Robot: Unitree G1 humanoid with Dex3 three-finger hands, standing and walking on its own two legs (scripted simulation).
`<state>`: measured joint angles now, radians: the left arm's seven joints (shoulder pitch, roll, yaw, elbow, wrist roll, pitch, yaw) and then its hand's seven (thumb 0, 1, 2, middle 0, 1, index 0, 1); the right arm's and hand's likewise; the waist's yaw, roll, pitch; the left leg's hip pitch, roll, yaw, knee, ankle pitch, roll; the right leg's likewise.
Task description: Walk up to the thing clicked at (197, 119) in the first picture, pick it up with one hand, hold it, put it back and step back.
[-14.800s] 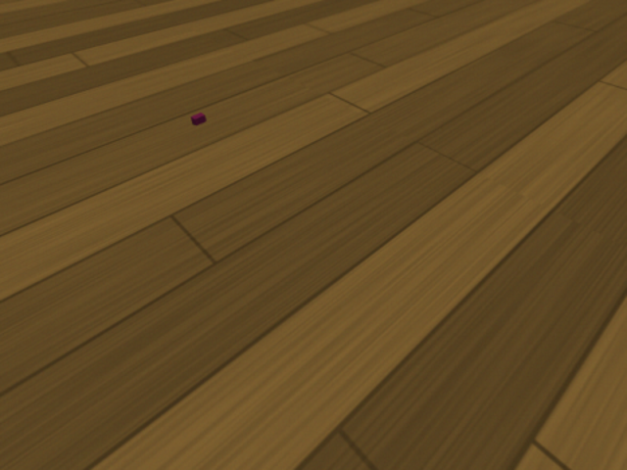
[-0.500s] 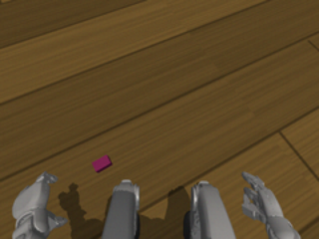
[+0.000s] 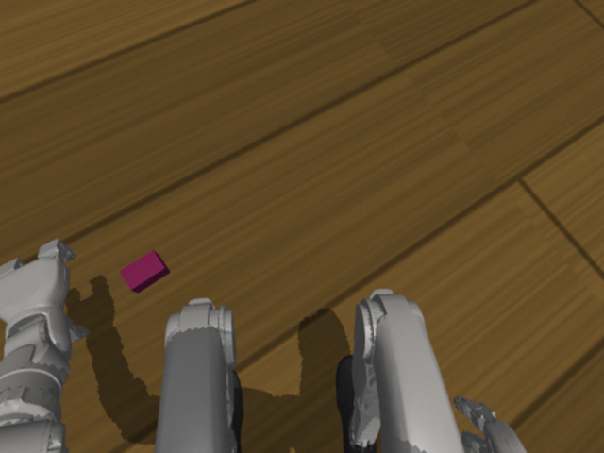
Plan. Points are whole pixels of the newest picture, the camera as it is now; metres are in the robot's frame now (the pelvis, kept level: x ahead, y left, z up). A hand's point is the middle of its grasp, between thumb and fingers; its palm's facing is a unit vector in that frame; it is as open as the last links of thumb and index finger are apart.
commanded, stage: rise first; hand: left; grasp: from above
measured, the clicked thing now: (145, 271) +0.42 +0.31 -0.38
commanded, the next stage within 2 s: approach in 1.24 s
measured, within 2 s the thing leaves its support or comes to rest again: neither
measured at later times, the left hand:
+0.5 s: hand (86, 291) +0.35 +0.35 -0.23, palm faces -0.32 -0.27 -0.91, open 13.1 cm
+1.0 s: hand (97, 288) +0.36 +0.34 -0.26, palm faces -0.32 -0.28 -0.90, open 12.7 cm
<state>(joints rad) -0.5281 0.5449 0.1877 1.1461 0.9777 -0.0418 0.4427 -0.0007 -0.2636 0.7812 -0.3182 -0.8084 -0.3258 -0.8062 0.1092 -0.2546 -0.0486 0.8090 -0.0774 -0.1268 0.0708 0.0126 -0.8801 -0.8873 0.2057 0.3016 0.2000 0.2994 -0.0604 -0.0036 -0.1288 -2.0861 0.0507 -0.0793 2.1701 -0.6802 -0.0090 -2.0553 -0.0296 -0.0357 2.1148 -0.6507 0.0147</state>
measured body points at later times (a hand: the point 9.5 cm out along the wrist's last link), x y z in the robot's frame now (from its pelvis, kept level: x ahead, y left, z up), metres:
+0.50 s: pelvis +0.00 +0.00 -0.05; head +0.22 +0.05 +0.34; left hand +0.37 +0.36 -0.18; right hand +0.10 -0.26 -0.18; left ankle +0.08 +0.13 -0.37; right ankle +0.10 -0.13 -0.37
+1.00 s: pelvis +0.00 +0.00 -0.08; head +0.23 +0.05 +0.31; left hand +0.38 +0.35 -0.21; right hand +0.08 -0.27 -0.20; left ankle +0.08 +0.13 -0.37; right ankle +0.10 -0.13 -0.37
